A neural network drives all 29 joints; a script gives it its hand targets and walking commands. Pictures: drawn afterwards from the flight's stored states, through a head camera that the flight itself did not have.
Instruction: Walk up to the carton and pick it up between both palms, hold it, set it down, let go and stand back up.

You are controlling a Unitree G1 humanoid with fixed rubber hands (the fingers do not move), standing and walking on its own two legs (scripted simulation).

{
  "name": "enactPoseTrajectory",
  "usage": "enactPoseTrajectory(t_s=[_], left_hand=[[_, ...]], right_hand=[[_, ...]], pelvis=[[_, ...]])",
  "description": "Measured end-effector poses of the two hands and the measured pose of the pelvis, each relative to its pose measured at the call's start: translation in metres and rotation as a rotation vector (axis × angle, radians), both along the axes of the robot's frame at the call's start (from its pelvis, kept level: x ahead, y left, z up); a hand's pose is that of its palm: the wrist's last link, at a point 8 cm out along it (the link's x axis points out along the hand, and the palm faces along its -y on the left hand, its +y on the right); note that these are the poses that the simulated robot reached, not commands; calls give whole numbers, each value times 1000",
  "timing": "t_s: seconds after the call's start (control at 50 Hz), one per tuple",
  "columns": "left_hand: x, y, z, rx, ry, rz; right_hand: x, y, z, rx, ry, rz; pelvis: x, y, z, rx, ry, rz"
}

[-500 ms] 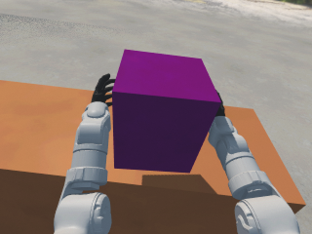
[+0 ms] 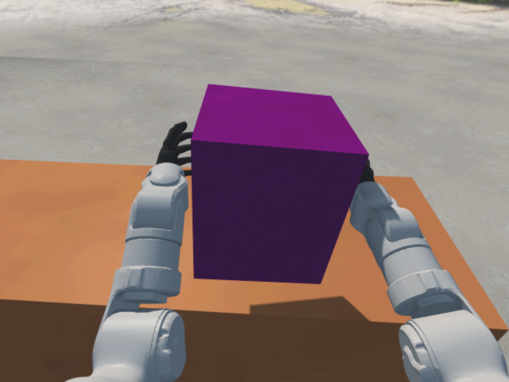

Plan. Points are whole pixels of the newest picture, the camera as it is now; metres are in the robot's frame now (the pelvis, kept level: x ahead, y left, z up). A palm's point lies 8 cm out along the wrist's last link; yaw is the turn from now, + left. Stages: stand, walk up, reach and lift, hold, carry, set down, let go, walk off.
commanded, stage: reach and lift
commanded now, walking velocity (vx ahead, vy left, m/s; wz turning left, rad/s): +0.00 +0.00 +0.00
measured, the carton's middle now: (264, 184) +0.39 +0.00 +0.18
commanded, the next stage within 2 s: hold in 0.78 s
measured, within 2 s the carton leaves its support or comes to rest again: neither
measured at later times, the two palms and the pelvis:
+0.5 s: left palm (156, 165) +0.38 +0.16 +0.23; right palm (351, 172) +0.38 -0.14 +0.22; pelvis +0.01 -0.01 +0.00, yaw +1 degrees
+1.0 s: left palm (154, 156) +0.37 +0.16 +0.25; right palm (358, 164) +0.37 -0.14 +0.24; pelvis +0.01 -0.01 +0.00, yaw +1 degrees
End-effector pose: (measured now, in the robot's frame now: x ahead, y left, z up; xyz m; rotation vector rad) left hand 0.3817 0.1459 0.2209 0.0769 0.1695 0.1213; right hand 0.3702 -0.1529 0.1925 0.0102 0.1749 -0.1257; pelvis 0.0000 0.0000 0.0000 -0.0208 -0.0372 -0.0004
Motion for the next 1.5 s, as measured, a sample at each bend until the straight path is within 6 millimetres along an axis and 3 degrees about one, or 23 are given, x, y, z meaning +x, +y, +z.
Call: enactPoseTrajectory(t_s=[0.44, 0.64, 1.24, 1.5], left_hand=[[-5, 18, 7, -45, 4, 29], [-4, 18, 22, -41, -26, 29], [-16, 17, 43, -44, -4, 50], [-14, 17, 40, -49, 2, 45]], right_hand=[[5, 17, 19, 10, 12, 25], [7, 16, 37, 7, -17, 27], [0, 15, 56, 15, 10, 44], [2, 15, 61, -5, 18, 44]], pelvis=[[10, -7, -1, -3, -33, 27], [13, -5, -1, -6, -30, 23], [5, -10, -1, -6, -22, 19], [7, -9, -1, -9, -10, 22]])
